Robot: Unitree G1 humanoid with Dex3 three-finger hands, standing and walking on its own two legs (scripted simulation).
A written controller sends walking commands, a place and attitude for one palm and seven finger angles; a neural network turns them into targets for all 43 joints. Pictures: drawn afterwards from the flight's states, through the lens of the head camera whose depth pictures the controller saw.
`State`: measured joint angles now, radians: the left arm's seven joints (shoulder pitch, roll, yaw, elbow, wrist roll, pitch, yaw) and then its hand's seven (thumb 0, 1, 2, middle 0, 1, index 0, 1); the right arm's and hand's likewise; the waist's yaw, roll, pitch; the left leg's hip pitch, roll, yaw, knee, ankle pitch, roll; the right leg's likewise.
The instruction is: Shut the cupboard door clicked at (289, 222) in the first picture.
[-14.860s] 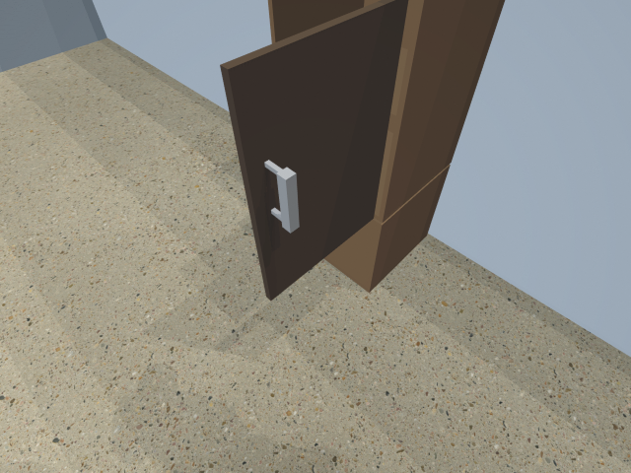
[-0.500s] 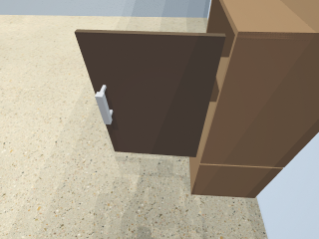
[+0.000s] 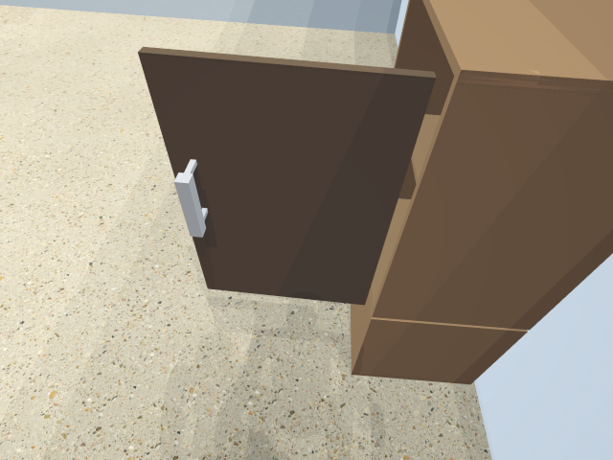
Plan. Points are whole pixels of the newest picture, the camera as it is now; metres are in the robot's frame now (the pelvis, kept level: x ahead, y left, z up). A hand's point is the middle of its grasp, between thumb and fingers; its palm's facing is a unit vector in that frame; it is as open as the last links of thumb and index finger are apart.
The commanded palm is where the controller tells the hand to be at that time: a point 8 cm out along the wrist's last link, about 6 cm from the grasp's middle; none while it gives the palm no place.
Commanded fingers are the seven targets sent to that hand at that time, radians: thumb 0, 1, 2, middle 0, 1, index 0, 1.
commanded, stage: shuffle to correct the standing spot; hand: left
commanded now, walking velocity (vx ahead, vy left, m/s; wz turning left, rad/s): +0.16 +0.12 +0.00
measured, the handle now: (195, 198) +0.52 +0.24 +0.01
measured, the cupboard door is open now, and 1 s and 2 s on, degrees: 89 89 89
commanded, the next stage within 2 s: come to a stop and stand still in 0.14 s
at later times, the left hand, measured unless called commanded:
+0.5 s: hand out of the picture +0.11 +0.20 -0.17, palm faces -0.01 -0.97 -0.23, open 7.4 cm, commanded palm none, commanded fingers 0.00 0.90 0.90 -0.20 -0.30 -0.20 -0.30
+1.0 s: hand out of the picture +0.07 +0.21 -0.17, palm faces -0.01 -0.97 -0.25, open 7.4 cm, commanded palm none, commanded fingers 0.00 0.90 0.90 -0.20 -0.30 -0.20 -0.30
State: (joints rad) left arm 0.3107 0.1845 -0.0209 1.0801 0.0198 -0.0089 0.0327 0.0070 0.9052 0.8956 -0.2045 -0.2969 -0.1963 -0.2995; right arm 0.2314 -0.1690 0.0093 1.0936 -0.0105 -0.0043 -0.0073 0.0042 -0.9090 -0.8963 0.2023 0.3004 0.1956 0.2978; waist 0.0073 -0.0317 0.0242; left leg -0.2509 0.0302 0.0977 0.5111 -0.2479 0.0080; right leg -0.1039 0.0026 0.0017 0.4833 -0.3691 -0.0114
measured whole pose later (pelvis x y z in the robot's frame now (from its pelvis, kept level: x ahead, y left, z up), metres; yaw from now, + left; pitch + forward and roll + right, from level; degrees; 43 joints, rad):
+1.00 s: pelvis +0.02 +0.02 +0.00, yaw -1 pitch -2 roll +1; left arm 0.25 0.18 -0.01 1.00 0.02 0.02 0.03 0.01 0.91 0.90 -0.21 -0.30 -0.20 -0.30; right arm 0.26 -0.18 -0.02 0.97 -0.02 0.01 -0.01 0.00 -0.92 -0.90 0.20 0.30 0.19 0.30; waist -0.01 0.02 0.02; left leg -0.20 0.00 0.12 0.54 -0.31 0.04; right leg -0.29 -0.03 -0.08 0.56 -0.24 -0.02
